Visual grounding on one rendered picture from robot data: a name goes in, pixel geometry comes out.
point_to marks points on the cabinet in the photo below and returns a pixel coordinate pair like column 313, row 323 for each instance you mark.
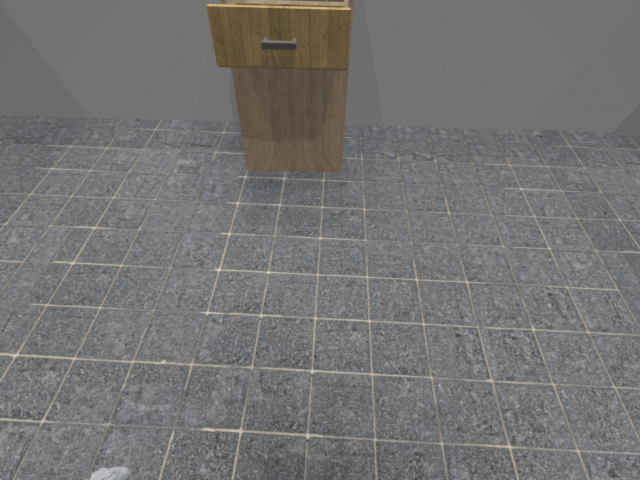
column 292, row 119

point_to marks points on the drawer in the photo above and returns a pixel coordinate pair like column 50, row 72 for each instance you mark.
column 321, row 32

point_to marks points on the handle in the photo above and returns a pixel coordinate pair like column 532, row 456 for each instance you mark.
column 278, row 45

